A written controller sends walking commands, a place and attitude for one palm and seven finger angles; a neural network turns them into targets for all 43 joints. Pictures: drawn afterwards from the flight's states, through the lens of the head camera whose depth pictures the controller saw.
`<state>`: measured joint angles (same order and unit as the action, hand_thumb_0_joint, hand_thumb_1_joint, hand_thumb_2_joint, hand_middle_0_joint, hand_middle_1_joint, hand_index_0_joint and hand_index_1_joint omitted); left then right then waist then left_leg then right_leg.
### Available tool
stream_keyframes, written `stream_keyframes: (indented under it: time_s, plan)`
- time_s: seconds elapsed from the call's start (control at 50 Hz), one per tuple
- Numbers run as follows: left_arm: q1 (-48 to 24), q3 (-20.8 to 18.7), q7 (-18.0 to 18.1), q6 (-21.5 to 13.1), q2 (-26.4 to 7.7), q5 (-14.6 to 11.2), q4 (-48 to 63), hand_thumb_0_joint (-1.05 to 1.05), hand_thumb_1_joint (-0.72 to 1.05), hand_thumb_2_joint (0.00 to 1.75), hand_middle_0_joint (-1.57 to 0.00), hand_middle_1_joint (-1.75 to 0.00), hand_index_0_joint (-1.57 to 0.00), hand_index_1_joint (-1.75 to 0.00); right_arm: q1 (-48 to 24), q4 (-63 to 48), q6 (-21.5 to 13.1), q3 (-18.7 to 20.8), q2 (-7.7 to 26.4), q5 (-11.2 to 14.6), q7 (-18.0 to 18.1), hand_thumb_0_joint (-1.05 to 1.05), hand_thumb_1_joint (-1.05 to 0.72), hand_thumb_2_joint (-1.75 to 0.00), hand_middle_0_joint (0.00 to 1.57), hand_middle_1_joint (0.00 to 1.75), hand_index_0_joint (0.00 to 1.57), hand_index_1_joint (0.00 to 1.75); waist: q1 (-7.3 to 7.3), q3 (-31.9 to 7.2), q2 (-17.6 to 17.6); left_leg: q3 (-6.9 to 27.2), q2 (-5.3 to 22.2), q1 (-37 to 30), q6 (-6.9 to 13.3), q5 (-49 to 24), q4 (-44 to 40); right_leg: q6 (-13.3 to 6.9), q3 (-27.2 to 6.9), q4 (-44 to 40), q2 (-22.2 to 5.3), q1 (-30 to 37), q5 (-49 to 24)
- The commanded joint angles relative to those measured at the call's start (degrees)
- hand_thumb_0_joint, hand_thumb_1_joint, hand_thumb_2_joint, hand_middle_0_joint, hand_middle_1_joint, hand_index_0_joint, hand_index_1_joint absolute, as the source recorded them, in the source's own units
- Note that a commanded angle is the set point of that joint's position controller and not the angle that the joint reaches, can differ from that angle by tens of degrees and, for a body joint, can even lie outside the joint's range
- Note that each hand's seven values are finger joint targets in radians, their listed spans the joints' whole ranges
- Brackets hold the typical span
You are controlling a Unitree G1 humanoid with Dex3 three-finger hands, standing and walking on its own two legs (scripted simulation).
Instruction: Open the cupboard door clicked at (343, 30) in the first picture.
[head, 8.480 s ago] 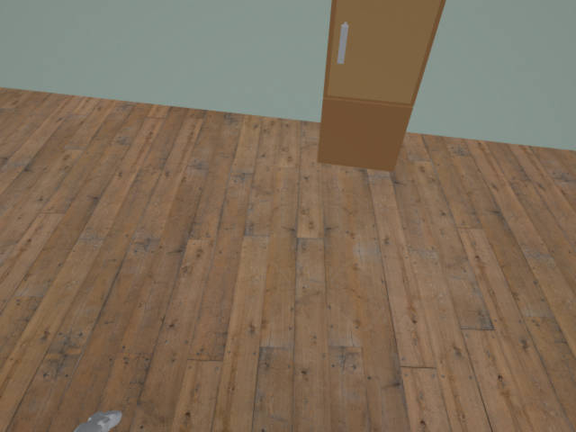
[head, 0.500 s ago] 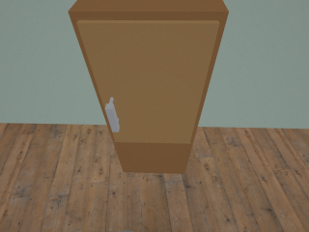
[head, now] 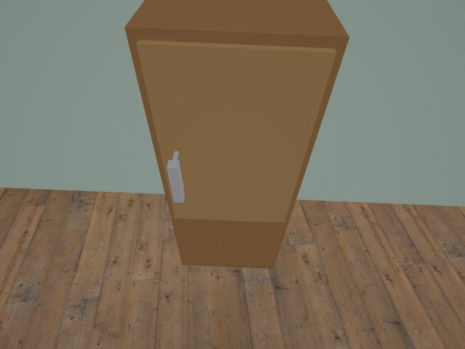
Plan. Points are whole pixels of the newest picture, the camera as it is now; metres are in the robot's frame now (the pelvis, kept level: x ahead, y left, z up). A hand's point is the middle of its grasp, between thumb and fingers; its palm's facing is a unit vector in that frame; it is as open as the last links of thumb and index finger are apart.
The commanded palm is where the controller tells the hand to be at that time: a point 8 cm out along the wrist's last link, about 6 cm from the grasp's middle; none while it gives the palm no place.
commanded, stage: look again from close up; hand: left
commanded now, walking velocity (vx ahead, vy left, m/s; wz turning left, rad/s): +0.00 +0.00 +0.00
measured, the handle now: (177, 176) +0.55 +0.19 -0.10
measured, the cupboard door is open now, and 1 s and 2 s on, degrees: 0 0 0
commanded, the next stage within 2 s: raise the hand with hooked fingers in 0.56 s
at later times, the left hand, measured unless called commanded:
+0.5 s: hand out of the picture +0.03 +0.17 -0.17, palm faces -0.01 -0.97 -0.23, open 7.3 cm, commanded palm none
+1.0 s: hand (159, 295) +0.22 +0.15 -0.03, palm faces +0.02 -1.00 -0.02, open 8.1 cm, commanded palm +0.15 +0.22 -0.08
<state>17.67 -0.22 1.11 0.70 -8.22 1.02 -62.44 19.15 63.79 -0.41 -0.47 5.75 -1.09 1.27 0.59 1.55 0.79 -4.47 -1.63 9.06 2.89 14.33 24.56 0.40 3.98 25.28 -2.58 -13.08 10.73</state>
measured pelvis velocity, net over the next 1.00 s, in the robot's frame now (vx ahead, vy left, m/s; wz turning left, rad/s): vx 0.00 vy -0.04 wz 0.00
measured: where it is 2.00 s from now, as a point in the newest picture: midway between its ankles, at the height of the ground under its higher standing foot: outside the picture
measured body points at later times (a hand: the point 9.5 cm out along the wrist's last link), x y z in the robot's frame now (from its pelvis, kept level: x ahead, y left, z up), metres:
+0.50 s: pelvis +0.02 +0.00 +0.00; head +0.02 -0.03 +0.45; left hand +0.03 +0.22 -0.15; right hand +0.02 -0.22 -0.17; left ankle -0.01 +0.08 -0.74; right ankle +0.03 -0.12 -0.74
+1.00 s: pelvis +0.00 -0.04 -0.06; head +0.04 -0.03 +0.39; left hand +0.21 +0.20 -0.03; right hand +0.21 -0.31 -0.10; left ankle -0.01 +0.08 -0.74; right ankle +0.03 -0.12 -0.74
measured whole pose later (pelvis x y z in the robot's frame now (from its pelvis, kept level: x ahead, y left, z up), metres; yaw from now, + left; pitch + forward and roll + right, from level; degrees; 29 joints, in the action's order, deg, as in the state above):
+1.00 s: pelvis +0.00 -0.04 -0.06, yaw +0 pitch +12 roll +2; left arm 17.1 -10.4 -17.8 -36.0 -10.2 -14.2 -16.7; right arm 8.6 33.8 -16.9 5.0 17.1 0.0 -0.7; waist -0.9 -7.9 3.3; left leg -3.8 0.9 38.9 0.0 27.7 55.1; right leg -3.0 4.2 56.6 -2.1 -43.7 24.6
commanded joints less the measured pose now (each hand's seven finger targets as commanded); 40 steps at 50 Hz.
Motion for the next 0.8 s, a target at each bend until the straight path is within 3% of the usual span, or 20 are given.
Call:
stream_keyframes:
  time_s: [0.0, 0.02, 0.04, 0.06, 0.08, 0.1, 0.16, 0.22, 0.32, 0.4, 0.54, 0.62, 0.64, 0.66, 0.68, 0.7, 0.72, 0.74, 0.76, 0.78]
  plan:
    - [3.2, -0.4, 0.5, -1.5, -2.8, -0.2, 0.7, 0.0, 0.9, 0.9, -0.2, -0.3, -0.2, -0.3, 2.7, -1.4, -1.1, 1.1, 5.7, 0.5, 0.7, 0.0, -0.9, -0.9, 0.2, 0.3, 0.2, 0.3, 0.27, 3.9, -0.2, 7.8, 7.7, 7.0, 0.0, 2.1, -9.1, -2.1, -5.2, -3.7, -3.4, 2.5, -0.9]
    - [8.4, 0.3, 3.2, -2.6, -5.4, 0.4, -1.8, 0.0, 0.9, 0.9, -0.2, -0.3, -0.2, -0.3, -4.7, -5.7, -2.0, 0.9, 9.2, 0.9, 0.1, 0.0, -0.9, -0.9, 0.2, 0.3, 0.2, 0.3, 2.66, 4.1, -2.3, 3.9, 8.3, 7.0, -2.1, -6.8, 2.6, -2.1, -7.2, -1.4, -6.1, 0.6, -14.7]
    - [5.5, -0.1, 2.6, -3.1, -7.6, -0.2, 0.4, 0.0, 0.9, 0.9, -0.2, -0.3, -0.2, -0.3, -0.3, -6.8, -1.2, 0.9, 6.3, 0.6, -0.1, 0.0, -0.9, -0.9, 0.2, 0.3, 0.2, 0.3, -0.96, -1.1, -3.4, 5.2, 4.6, 5.8, -2.4, 4.5, 1.1, -3.4, -10.1, -3.2, -7.6, 0.9, 1.1]
    - [3.8, -0.1, 2.0, -2.9, -6.8, -0.1, 1.2, 0.0, 0.9, 0.9, -0.2, -0.3, -0.2, -0.3, 1.1, -6.0, -1.3, 0.8, 6.1, 0.3, -0.1, 0.0, -0.9, -0.9, 0.2, 0.3, 0.2, 0.3, -1.43, 1.4, -6.1, 6.2, 5.3, 5.5, -1.8, 4.4, -1.5, -4.0, -9.4, -2.7, -6.2, -3.3, 10.0]
    - [4.3, 0.1, 1.7, -2.9, -6.2, 0.0, 1.1, 0.0, 0.9, 0.9, -0.2, -0.3, -0.2, -0.3, 2.9, -5.8, -1.5, 0.6, 6.4, 0.3, -0.2, 0.0, -0.9, -0.9, 0.2, 0.3, 0.2, 0.3, -1.7, -0.6, -6.0, 7.3, 6.6, 5.5, -1.2, 3.7, -2.3, -3.8, -7.6, -1.5, -4.4, -2.8, 9.1]
    - [3.8, 0.1, 1.5, -2.8, -5.6, 0.1, 1.2, 0.0, 0.9, 0.9, -0.2, -0.3, -0.2, -0.3, 3.1, -5.8, -1.6, 0.7, 6.3, 0.1, -0.3, 0.0, -0.9, -0.9, 0.2, 0.3, 0.2, 0.3, -1.41, 0.2, -8.0, 8.0, 7.2, 7.2, -0.6, 4.4, -3.4, -3.5, -5.8, -0.4, -3.5, -2.0, 7.4]
    - [4.5, 0.6, 1.2, -2.9, -3.5, -0.1, 0.4, 0.0, 0.9, 0.9, -0.2, -0.3, -0.2, -0.3, 2.8, -6.2, -1.9, 0.6, 7.0, 0.5, 0.0, 0.0, -0.9, -0.9, 0.2, 0.3, 0.2, 0.3, -1.07, 2.2, -1.8, 9.1, 7.9, 8.1, 0.1, 2.6, -5.9, -3.0, -5.4, 0.0, -2.5, -0.3, 2.8]
    - [4.4, 0.7, 1.1, -2.9, -2.9, -0.2, -0.3, 0.0, 0.9, 0.9, -0.2, -0.3, -0.2, -0.3, 3.2, -5.4, -2.3, 0.4, 7.4, 0.5, 0.2, 0.0, -0.9, -0.9, 0.2, 0.3, 0.2, 0.3, -0.93, 3.2, -0.1, 8.4, 7.9, 6.5, 0.2, -2.4, -6.3, -2.8, -5.4, 0.0, -2.8, 0.0, -0.1]
    - [3.9, 0.4, 1.2, -2.8, -3.4, -0.3, -0.7, 0.0, 0.9, 0.9, -0.2, -0.3, -0.2, -0.3, 3.4, -3.9, -2.4, 0.1, 7.8, 0.4, 0.5, 0.0, -0.9, -0.9, 0.2, 0.3, 0.2, 0.3, -0.79, 4.3, 0.2, 7.1, 7.6, 4.6, -0.1, -6.7, -6.6, -2.7, -5.9, -0.3, -3.1, 0.7, -3.5]
    - [3.2, 0.2, 1.2, -2.7, -4.2, -0.3, -0.5, 0.0, 0.9, 0.9, -0.2, -0.3, -0.2, -0.3, 2.6, -3.1, -2.3, 0.1, 7.9, 0.4, 0.5, 0.0, -0.9, -0.9, 0.2, 0.3, 0.2, 0.3, -0.55, 4.8, 0.2, 6.4, 7.4, 4.1, -0.2, -5.7, -6.9, -2.7, -6.3, -1.0, -3.5, 1.0, -3.7]
    - [1.7, -0.1, 1.2, -2.7, -5.4, -0.5, -0.1, 0.0, 0.9, 0.9, -0.2, -0.3, -0.2, -0.3, 2.2, -1.5, -2.3, 0.0, 7.9, 0.3, 0.6, 0.0, -0.9, -0.9, 0.2, 0.3, 0.2, 0.3, -0.48, 1.8, -0.5, 5.6, 7.6, 2.1, -0.5, -8.4, -6.3, -3.0, -6.7, -1.0, -3.8, 3.6, -8.0]
    - [1.0, -0.3, 1.2, -2.6, -5.3, -0.5, -0.1, 0.0, 0.9, 0.9, -0.2, -0.3, -0.2, -0.3, 2.1, -0.7, -2.2, 0.1, 7.5, 0.3, 0.7, 0.0, -0.9, -0.9, 0.2, 0.3, 0.2, 0.3, -0.41, 2.2, -0.3, 5.4, 7.7, 2.0, -0.7, -8.6, -6.3, -3.0, -6.5, -1.2, -3.9, 4.0, -9.0]
    - [6.4, -0.4, 3.4, -3.0, -7.5, -0.1, -2.3, 0.0, 0.9, 0.9, -0.2, -0.3, -0.2, -0.3, -3.9, -4.7, -2.0, 1.0, 10.3, 1.1, 0.1, 0.0, -0.9, -0.9, 0.2, 0.3, 0.2, 0.3, 2.11, 2.9, 12.3, 3.4, 9.6, 6.5, -2.2, -10.8, 5.4, -1.3, -8.1, -0.3, -6.6, 3.8, -30.2]
    - [-40.2, -9.4, 2.4, -16.3, -21.5, -10.6, 83.0, 0.0, 0.88, 0.89, -0.2, -0.32, -0.2, -0.32, -4.0, -24.4, -10.5, 2.7, 20.2, 3.6, 2.7, 0.0, -0.9, -0.9, 0.2, 0.3, 0.2, 0.3, -5.35, -25.8, -0.1, 5.3, 2.0, -5.4, -1.2, -16.6, -0.8, -2.2, -6.3, 3.7, -0.8, 7.4, -21.2]
    - [-12.8, -7.4, 3.7, -13.2, -15.9, -6.1, 66.6, 0.0, 0.85, 0.88, -0.2, -0.33, -0.2, -0.33, -9.5, -21.9, -15.2, 1.3, 15.4, 2.4, 4.5, 0.0, -0.9, -0.9, 0.2, 0.3, 0.2, 0.3, 0.17, -22.4, -11.7, 2.8, 3.0, -7.7, -1.2, -25.1, -1.0, -3.8, -5.3, 4.2, 1.7, 6.3, -11.3]
    - [-10.5, -5.4, 6.2, -10.8, -11.9, -8.4, 60.9, 0.0, 0.83, 0.87, -0.21, -0.34, -0.21, -0.34, -8.8, -18.2, -16.5, 1.9, 15.7, 3.0, 4.6, 0.0, -0.9, -0.9, 0.2, 0.3, 0.2, 0.3, -0.59, -17.2, -14.4, 3.0, 3.1, -4.1, -3.4, -19.7, -0.2, -3.4, -3.1, 4.0, 1.4, 2.2, -4.3]
    - [4.5, 1.4, 5.4, -6.3, 0.8, -9.1, 50.4, 0.0, 0.81, 0.86, -0.21, -0.36, -0.21, -0.36, -6.8, -17.6, -16.6, 1.6, 12.7, 3.5, 3.8, 0.0, -0.9, -0.9, 0.2, 0.3, 0.2, 0.3, -1.53, -9.1, -8.5, 4.1, 3.6, 0.3, -3.3, -16.4, -0.7, -2.2, -0.9, 3.5, 1.4, -2.1, -2.7]
    - [-6.3, -1.1, 4.2, -8.5, -2.4, -10.8, 58.5, 0.0, 0.78, 0.85, -0.21, -0.37, -0.21, -0.37, -8.8, -22.5, -17.5, 1.9, 15.3, 3.5, 3.2, 0.0, -0.9, -0.9, 0.2, 0.3, 0.2, 0.3, -2.8, -0.9, -4.6, 6.0, 3.0, 5.7, -2.5, -11.5, 0.9, -1.7, -0.5, 3.3, 0.9, -5.6, -2.4]
    - [-7.0, -6.3, 3.0, -11.8, -7.2, -10.5, 57.9, 0.0, 0.76, 0.84, -0.21, -0.39, -0.21, -0.39, -7.6, -23.5, -18.0, 3.5, 16.7, 2.6, 3.1, 0.0, -0.9, -0.9, 0.2, 0.3, 0.2, 0.3, -3.47, -3.6, 1.1, 5.8, 2.5, 7.6, -2.2, -8.5, 3.9, -1.6, 0.1, 3.8, 1.1, -8.1, 0.1]
    - [-3.5, -7.9, 1.2, -15.1, -6.5, -10.2, 52.2, 0.0, 0.74, 0.83, -0.21, -0.4, -0.21, -0.4, -7.6, -24.6, -18.3, 4.1, 16.5, 2.0, 3.0, 0.0, -0.9, -0.9, 0.2, 0.3, 0.2, 0.3, -3.06, -0.5, 6.5, 5.4, 2.0, 12.7, -2.0, -5.2, 6.8, -1.3, 1.0, 5.3, 1.4, -12.6, 3.5]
